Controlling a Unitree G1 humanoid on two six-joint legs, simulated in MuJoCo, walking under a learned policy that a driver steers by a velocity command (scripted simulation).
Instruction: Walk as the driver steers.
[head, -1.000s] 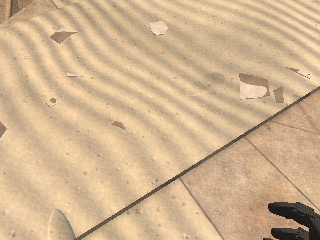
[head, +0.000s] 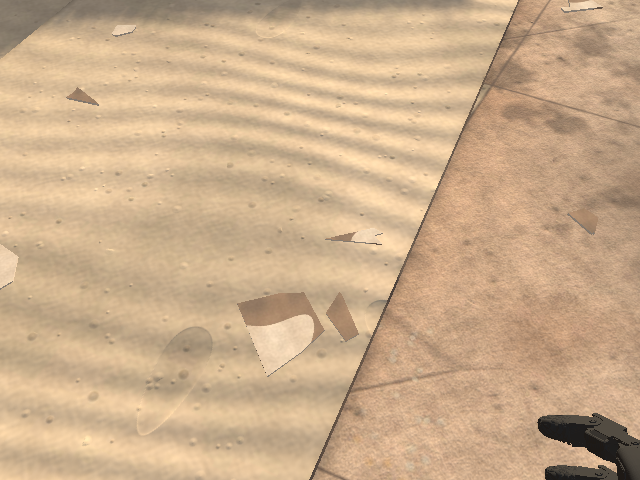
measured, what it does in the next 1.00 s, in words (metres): walks ahead, turning left: right foot 0.03 m lower, then left foot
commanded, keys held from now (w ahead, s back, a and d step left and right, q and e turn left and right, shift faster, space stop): no key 0.20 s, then q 0.78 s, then no key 0.02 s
